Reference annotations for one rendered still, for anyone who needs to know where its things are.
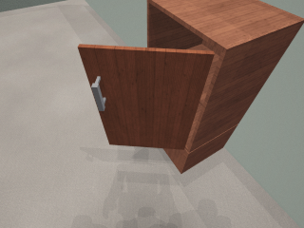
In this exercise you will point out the cupboard door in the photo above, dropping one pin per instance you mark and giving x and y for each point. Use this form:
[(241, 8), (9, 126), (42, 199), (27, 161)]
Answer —
[(151, 94)]

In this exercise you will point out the handle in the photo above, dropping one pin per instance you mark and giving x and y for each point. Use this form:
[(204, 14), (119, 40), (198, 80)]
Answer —
[(100, 100)]

